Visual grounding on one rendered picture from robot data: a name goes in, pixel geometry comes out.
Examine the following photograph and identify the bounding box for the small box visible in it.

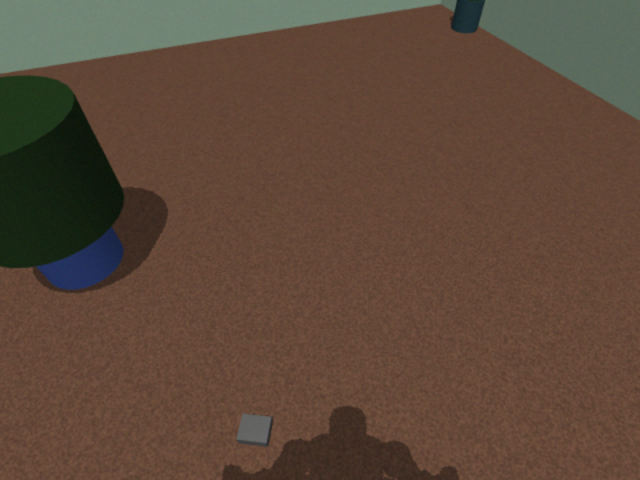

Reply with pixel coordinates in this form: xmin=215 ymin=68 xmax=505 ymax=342
xmin=236 ymin=413 xmax=273 ymax=447

